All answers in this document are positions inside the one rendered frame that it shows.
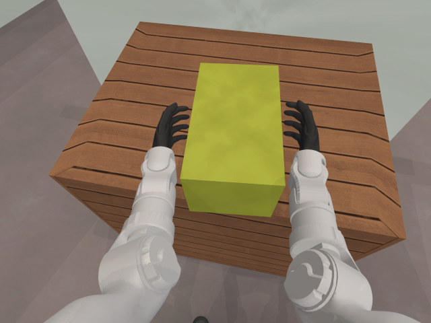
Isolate robot left forearm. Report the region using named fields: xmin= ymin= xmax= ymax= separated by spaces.
xmin=98 ymin=146 xmax=177 ymax=282

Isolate robot right upper arm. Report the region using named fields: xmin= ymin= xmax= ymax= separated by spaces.
xmin=284 ymin=249 xmax=421 ymax=323

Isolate carton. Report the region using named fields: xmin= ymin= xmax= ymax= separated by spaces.
xmin=180 ymin=63 xmax=286 ymax=217

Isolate robot left hand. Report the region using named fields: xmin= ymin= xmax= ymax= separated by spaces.
xmin=152 ymin=102 xmax=190 ymax=149

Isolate robot right hand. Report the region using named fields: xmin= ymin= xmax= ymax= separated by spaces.
xmin=284 ymin=100 xmax=320 ymax=153

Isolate robot left upper arm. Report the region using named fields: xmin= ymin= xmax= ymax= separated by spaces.
xmin=43 ymin=234 xmax=181 ymax=323

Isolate robot right forearm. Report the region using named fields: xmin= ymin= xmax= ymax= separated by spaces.
xmin=288 ymin=149 xmax=361 ymax=273

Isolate pedestal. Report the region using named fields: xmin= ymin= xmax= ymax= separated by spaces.
xmin=49 ymin=22 xmax=406 ymax=277

